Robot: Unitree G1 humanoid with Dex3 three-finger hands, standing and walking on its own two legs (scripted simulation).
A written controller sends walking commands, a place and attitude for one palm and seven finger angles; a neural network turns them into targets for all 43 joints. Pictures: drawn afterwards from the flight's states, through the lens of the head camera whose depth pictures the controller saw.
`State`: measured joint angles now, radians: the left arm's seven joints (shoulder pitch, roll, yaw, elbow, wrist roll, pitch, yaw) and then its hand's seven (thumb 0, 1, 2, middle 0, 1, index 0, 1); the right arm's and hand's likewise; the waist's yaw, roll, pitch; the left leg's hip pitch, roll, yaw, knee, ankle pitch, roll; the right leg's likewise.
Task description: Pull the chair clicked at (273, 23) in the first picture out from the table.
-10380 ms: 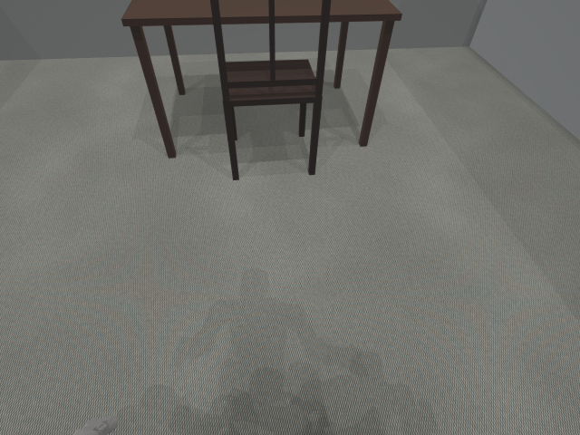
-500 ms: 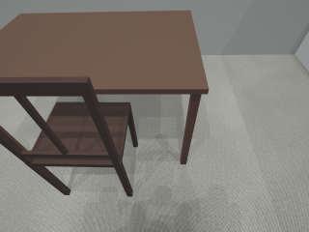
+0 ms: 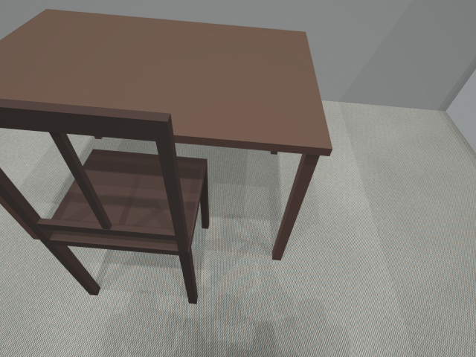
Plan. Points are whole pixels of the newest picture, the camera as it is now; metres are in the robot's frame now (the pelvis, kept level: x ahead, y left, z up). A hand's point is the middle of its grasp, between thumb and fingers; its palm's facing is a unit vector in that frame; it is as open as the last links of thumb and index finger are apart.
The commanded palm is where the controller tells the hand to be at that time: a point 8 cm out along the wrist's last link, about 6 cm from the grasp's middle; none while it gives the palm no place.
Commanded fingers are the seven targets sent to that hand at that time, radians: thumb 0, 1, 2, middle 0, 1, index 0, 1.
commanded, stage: come to a stop and stand still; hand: left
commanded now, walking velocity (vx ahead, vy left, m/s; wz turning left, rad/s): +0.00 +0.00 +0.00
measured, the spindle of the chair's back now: (86, 187) +0.45 +0.39 -0.06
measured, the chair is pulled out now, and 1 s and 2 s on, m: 0.00 0.00 0.00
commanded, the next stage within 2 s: look again from close up in 0.14 s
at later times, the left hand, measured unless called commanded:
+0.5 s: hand out of the picture +0.02 +0.19 -0.17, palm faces +0.01 -0.98 -0.20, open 7.4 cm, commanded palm none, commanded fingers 0.00 0.90 0.90 -0.20 -0.30 -0.20 -0.30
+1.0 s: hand out of the picture +0.01 +0.19 -0.18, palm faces +0.01 -0.99 -0.16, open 7.4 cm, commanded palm none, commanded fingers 0.00 0.90 0.90 -0.20 -0.30 -0.20 -0.30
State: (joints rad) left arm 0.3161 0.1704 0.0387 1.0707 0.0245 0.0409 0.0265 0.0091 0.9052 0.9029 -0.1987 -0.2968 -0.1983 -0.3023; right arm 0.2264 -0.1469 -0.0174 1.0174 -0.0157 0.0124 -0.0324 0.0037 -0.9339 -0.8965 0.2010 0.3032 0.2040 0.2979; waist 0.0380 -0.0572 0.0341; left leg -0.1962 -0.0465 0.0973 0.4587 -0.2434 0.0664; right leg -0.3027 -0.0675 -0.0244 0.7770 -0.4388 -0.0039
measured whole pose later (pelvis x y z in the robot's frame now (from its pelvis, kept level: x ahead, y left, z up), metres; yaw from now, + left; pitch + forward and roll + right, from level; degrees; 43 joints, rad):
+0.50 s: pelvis +0.01 +0.02 +0.00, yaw +0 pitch -1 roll -1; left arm 0.30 0.14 -0.03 1.07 0.01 -0.02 0.04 0.01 0.91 0.90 -0.20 -0.30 -0.20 -0.30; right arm 0.33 -0.16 0.02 1.07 -0.01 -0.02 -0.01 0.01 -0.91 -0.90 0.20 0.30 0.20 0.30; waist -0.01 0.04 0.00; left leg -0.21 -0.03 0.09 0.52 -0.29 0.08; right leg -0.17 -0.01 -0.05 0.51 -0.32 0.00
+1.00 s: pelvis +0.02 +0.03 +0.00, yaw -1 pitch -1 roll +0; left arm 0.30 0.15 -0.02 1.11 0.01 0.00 0.04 0.01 0.90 0.90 -0.20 -0.30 -0.20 -0.30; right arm 0.27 -0.15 0.02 1.13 -0.01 -0.03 -0.03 0.01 -0.91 -0.90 0.20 0.30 0.20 0.30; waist 0.01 -0.02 0.03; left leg -0.17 -0.06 0.11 0.45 -0.27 0.09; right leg -0.14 -0.04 -0.03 0.46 -0.31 0.03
